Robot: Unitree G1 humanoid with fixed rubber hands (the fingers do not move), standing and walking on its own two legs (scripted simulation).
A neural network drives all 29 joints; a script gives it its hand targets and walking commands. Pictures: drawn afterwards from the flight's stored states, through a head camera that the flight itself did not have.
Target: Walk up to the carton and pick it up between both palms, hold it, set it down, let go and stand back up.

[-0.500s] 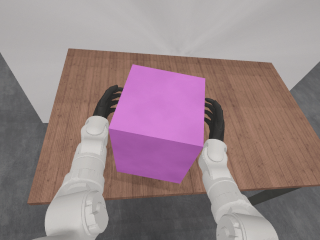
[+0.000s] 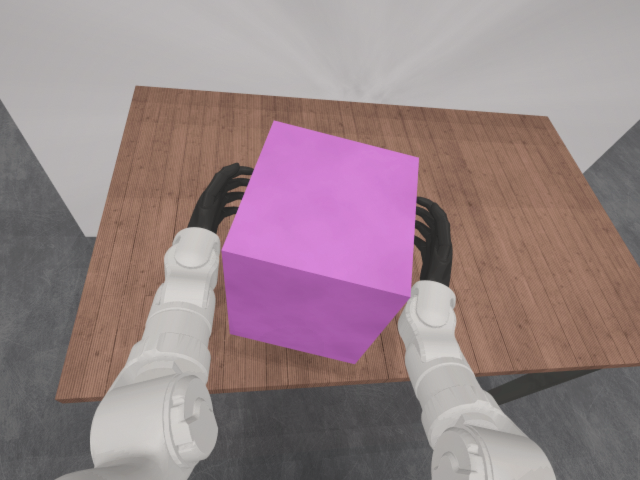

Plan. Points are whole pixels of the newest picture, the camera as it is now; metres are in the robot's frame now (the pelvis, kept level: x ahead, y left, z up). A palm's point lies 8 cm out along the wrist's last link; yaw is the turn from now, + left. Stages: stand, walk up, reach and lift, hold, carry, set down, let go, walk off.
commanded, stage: set down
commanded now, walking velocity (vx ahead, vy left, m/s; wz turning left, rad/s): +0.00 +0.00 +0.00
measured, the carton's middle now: (317, 252) +0.42 -0.02 -0.02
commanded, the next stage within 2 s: none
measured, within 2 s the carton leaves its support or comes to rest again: rests again in 1.06 s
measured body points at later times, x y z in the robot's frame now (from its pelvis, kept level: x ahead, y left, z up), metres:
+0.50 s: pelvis +0.00 +0.00 +0.00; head +0.09 +0.07 +0.43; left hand +0.45 +0.13 +0.03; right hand +0.37 -0.16 +0.03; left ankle +0.00 +0.12 -0.75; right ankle -0.01 -0.13 -0.75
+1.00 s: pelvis +0.00 +0.02 -0.01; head +0.10 +0.06 +0.43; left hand +0.45 +0.16 -0.01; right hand +0.38 -0.13 +0.00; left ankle +0.00 +0.12 -0.75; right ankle -0.01 -0.13 -0.75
